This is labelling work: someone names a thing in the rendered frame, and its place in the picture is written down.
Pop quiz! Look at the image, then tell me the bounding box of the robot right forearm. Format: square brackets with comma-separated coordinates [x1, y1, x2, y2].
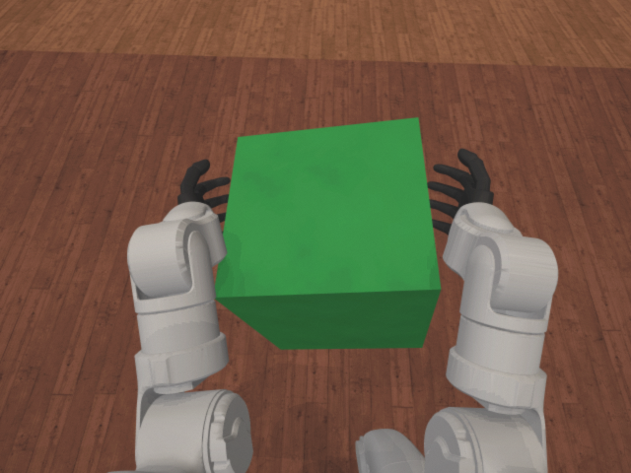
[443, 202, 558, 473]

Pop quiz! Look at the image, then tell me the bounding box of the carton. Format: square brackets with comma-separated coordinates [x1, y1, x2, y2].
[215, 117, 441, 350]

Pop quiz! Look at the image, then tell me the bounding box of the right robot upper arm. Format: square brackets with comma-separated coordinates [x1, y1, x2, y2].
[424, 407, 547, 473]

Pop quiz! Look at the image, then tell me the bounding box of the right robot hand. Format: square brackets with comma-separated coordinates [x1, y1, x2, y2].
[427, 149, 494, 235]

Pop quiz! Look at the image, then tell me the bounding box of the robot left forearm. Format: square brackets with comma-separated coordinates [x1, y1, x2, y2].
[127, 202, 229, 465]

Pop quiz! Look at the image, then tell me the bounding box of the left robot upper arm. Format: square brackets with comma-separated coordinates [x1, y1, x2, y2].
[107, 389, 253, 473]

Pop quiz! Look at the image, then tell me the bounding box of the robot right thigh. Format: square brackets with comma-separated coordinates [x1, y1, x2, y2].
[355, 429, 425, 473]

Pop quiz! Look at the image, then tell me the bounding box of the left robot hand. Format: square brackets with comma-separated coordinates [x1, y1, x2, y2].
[177, 160, 231, 223]

